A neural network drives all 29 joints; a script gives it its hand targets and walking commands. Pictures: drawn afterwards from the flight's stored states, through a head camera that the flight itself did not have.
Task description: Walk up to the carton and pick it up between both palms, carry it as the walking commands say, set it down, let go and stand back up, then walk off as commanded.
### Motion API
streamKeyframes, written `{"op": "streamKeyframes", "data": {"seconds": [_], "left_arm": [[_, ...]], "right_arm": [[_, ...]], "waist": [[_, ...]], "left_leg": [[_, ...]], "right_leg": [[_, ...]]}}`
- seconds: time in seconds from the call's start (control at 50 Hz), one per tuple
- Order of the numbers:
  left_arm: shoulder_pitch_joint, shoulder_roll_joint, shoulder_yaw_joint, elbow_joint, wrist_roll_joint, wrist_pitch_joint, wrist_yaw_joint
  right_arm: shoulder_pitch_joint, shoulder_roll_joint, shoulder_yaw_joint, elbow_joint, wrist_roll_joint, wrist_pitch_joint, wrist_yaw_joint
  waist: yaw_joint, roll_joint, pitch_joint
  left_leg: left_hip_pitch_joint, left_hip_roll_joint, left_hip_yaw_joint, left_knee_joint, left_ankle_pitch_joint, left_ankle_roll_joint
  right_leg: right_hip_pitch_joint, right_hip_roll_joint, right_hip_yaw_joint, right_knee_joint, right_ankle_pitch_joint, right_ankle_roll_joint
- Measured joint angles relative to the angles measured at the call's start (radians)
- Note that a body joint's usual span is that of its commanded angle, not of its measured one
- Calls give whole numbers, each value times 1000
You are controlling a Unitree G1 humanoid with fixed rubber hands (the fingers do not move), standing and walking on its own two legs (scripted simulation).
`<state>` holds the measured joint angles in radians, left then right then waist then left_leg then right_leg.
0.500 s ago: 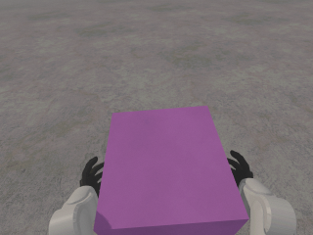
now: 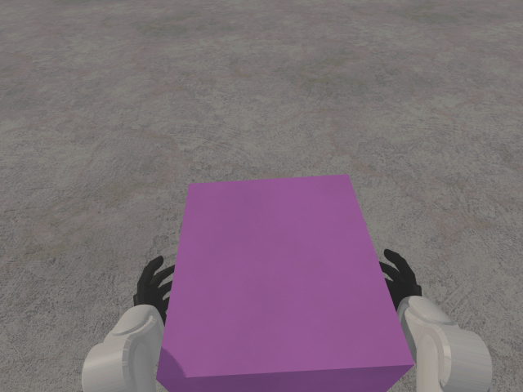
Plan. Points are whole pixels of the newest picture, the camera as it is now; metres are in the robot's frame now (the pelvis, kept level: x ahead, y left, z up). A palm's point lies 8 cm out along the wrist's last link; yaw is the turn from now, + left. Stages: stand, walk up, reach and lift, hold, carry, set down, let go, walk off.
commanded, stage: carry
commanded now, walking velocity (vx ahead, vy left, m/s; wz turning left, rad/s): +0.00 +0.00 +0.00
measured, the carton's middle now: (275, 298) +0.26 +0.01 +0.02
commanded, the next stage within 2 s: none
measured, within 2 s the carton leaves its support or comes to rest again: neither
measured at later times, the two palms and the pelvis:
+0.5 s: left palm (157, 312) +0.23 +0.18 +0.05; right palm (396, 305) +0.24 -0.16 +0.05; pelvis +0.00 +0.00 +0.00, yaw +1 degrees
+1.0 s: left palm (183, 285) +0.28 +0.15 +0.04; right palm (402, 275) +0.29 -0.19 +0.04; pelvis +0.03 -0.03 +0.00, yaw +2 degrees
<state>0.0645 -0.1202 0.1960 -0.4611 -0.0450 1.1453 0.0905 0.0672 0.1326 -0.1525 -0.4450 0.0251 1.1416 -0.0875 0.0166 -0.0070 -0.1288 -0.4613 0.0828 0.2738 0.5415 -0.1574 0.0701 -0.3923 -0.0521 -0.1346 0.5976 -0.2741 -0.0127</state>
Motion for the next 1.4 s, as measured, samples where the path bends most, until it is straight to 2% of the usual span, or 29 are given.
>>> {"op": "streamKeyframes", "data": {"seconds": [0.06,0.16,0.22,0.32,0.38,0.56,0.64,0.7,0.78,0.86,0.98,1.06,1.16,1.24,1.4], "left_arm": [[-15,-1,6,62,9,-38,-10],[1,-14,9,28,-11,-74,-13],[-7,-6,4,28,-1,-68,-13],[-24,12,-1,139,27,-78,-22],[-11,11,-6,110,19,-76,-20],[-47,22,2,223,42,-177,-43],[-41,17,9,260,48,-228,-56],[-35,23,5,263,43,-257,-58],[-28,31,-6,220,29,-268,-51],[-49,41,-11,291,47,-283,-53],[-85,47,-14,340,55,-292,-51],[-75,36,-12,310,41,-304,-49],[-73,29,-2,308,41,-304,-48],[-87,29,7,352,57,-318,-59],[-76,41,1,334,57,-319,-52]], "right_arm": [[-16,-2,-5,52,-15,-30,8],[-20,-2,-9,16,1,-44,7],[-19,-2,-9,31,3,-58,12],[-26,-7,-8,137,-33,-76,24],[-15,-7,-4,107,-28,-71,23],[-53,-7,-15,227,-49,-177,50],[-52,-12,-11,259,-60,-218,59],[-54,-18,0,261,-57,-240,56],[-50,-20,7,227,-43,-256,52],[-79,-37,10,298,-62,-263,57],[-106,-47,2,350,-70,-284,64],[-102,-55,7,301,-50,-272,53],[-106,-45,-3,314,-45,-279,54],[-128,-60,9,355,-62,-283,56],[-123,-40,1,364,-66,-306,63]], "waist": [[-4,5,1],[-12,7,10],[-12,8,-2],[-11,1,-28],[-10,-3,-13],[-4,3,21],[-2,4,13],[-5,5,20],[-5,0,20],[-8,-2,-15],[-10,2,-15],[-11,17,-9],[-14,20,0],[-14,15,-2],[-9,-2,4]], "left_leg": [[4,-2,1,-1,1,6],[4,0,2,19,-12,14],[4,-1,2,19,-13,15],[21,-11,5,2,-9,12],[15,-16,6,-8,-1,10],[-2,-11,0,-37,31,2],[-16,-5,-2,-36,23,-18],[-16,1,-7,-35,30,-13],[-17,7,-13,-27,19,-21],[-16,9,-19,-22,7,-30],[-9,15,-31,0,-16,-42],[-23,21,-37,21,-31,-47],[-17,24,-41,43,-49,-53],[-17,27,-47,54,-58,-56],[-13,26,-46,78,-71,-55]], "right_leg": [[6,-2,-1,-3,1,5],[8,-5,0,12,-9,9],[9,-6,-1,11,-10,9],[19,-14,1,9,-12,9],[7,-19,1,15,-12,9],[-14,-12,-9,1,3,-5],[-26,-7,-13,-3,0,-14],[-21,-1,-19,-5,-4,-18],[-19,5,-24,-4,-15,-25],[-14,7,-28,-1,-31,-29],[3,11,-36,8,-55,-33],[-4,13,-41,18,-67,-36],[6,13,-42,35,-86,-37],[11,15,-46,38,-91,-38],[11,9,-43,67,-107,-37]]}}
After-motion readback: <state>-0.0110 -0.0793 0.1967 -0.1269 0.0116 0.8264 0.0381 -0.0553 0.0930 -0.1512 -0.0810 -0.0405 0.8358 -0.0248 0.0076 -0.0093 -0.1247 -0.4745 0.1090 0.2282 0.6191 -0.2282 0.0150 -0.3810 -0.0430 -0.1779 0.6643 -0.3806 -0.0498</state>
